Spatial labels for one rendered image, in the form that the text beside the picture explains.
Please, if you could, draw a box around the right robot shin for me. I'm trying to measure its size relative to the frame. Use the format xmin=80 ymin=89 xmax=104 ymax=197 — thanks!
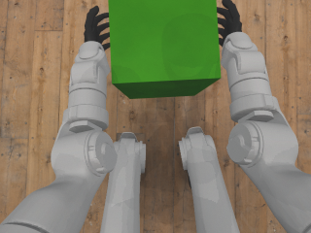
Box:
xmin=185 ymin=126 xmax=217 ymax=154

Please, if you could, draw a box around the carton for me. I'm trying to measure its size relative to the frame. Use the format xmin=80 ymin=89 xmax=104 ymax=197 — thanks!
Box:
xmin=108 ymin=0 xmax=222 ymax=99

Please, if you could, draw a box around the robot left hand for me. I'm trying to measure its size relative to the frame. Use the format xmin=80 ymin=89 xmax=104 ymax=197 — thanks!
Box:
xmin=84 ymin=5 xmax=111 ymax=50

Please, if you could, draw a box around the left robot thigh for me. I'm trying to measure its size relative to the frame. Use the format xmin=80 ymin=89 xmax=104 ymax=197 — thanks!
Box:
xmin=100 ymin=138 xmax=146 ymax=233

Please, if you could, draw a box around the robot left forearm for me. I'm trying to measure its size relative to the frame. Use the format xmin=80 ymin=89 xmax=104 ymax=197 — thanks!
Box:
xmin=51 ymin=41 xmax=111 ymax=159

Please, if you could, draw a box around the robot right hand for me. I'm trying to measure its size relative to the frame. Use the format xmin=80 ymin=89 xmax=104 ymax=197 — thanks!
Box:
xmin=217 ymin=0 xmax=242 ymax=47

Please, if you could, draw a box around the robot right forearm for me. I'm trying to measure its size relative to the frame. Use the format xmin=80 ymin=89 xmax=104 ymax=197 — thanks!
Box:
xmin=221 ymin=31 xmax=291 ymax=128

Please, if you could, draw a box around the robot left upper arm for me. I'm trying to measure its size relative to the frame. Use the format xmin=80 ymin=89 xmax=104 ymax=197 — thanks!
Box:
xmin=0 ymin=129 xmax=118 ymax=233

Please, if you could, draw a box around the robot right upper arm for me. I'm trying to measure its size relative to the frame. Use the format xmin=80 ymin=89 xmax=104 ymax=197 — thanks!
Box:
xmin=226 ymin=120 xmax=311 ymax=233

